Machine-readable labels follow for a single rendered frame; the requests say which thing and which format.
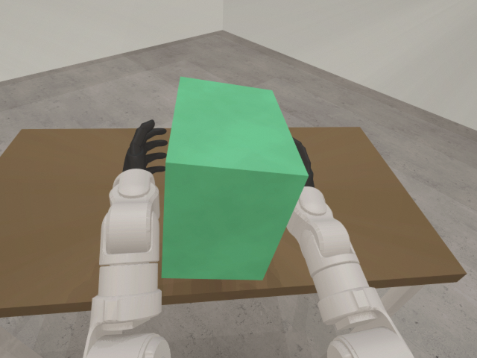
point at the right robot forearm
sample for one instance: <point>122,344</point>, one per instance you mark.
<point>346,299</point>

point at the robot right hand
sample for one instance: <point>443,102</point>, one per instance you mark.
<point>306,162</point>

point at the left robot upper arm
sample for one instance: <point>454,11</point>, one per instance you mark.
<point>137,345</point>

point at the carton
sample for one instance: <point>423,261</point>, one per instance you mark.
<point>233,176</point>

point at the table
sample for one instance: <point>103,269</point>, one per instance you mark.
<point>54,195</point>

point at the robot left hand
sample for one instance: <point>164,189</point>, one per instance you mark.
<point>136,157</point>

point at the left robot forearm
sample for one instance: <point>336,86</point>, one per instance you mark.
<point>128,293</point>

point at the right robot upper arm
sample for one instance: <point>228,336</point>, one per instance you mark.
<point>378,342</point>

